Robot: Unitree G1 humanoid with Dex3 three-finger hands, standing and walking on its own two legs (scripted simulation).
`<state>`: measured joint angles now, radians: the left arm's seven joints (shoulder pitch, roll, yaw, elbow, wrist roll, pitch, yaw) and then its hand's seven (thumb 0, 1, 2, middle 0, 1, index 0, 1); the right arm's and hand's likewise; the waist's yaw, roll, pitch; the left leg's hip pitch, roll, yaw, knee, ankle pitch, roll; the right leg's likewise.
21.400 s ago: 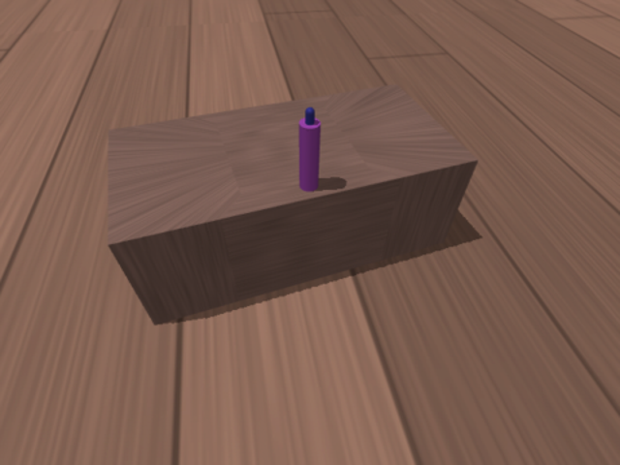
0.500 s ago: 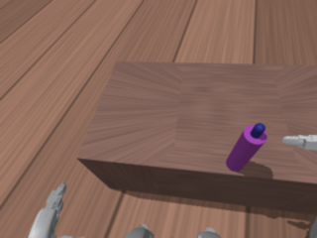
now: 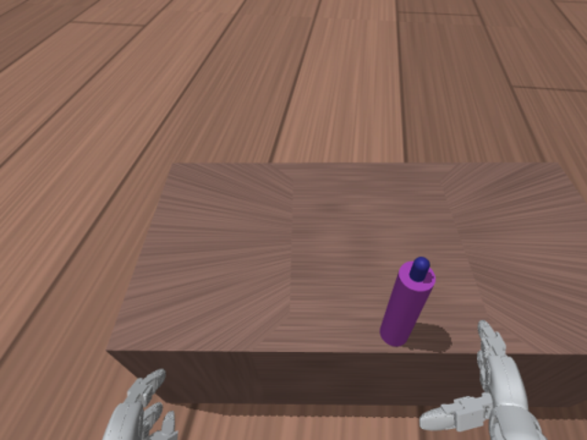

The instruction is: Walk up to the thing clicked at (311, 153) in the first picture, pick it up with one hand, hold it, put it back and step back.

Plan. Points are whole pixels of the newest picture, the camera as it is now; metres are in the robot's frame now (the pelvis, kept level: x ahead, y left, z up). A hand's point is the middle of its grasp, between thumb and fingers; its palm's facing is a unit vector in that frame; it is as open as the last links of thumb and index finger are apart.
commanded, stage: home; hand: right
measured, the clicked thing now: (406, 302) +0.41 -0.20 -0.15
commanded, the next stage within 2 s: none
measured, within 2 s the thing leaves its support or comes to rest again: neither
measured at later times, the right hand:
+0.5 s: hand out of the picture +0.16 -0.16 -0.07, palm faces +0.13 +0.95 -0.28, open 17.4 cm
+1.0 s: hand out of the picture +0.07 -0.23 -0.11, palm faces -0.02 +0.92 -0.39, open 17.4 cm
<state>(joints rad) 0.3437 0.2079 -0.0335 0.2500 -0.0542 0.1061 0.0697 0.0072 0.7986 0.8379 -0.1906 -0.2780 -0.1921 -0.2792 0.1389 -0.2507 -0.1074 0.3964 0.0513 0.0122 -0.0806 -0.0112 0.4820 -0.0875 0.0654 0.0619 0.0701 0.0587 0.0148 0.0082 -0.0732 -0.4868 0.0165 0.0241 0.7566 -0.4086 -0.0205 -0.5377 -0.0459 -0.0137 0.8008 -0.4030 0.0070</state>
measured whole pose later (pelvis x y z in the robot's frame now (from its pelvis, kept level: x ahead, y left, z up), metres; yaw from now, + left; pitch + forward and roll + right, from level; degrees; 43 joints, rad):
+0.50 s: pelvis -0.01 +0.02 -0.01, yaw -1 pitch +6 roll +1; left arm 0.26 0.21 -0.01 0.50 -0.04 -0.01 0.13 0.01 0.90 0.90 -0.20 -0.30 -0.20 -0.30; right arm 0.41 -0.20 0.01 0.14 0.03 0.12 -0.13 -0.01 0.52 -0.06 0.06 0.05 0.06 0.05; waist 0.02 -0.03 -0.06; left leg -0.51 0.00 0.05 0.86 -0.45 0.01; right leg -0.56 -0.06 0.01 0.87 -0.42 0.03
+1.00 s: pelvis +0.00 +0.02 +0.03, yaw -1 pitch -1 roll +0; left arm 0.21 0.32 0.00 0.95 0.03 0.02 0.02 0.01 0.90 0.90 -0.20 -0.30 -0.20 -0.30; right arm 0.25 -0.32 0.00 0.92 -0.03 -0.01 -0.02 -0.01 0.52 -0.06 0.06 0.05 0.06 0.05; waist 0.01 -0.04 0.01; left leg -0.20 0.02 0.04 0.55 -0.32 0.00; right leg -0.23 -0.04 -0.01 0.54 -0.29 0.03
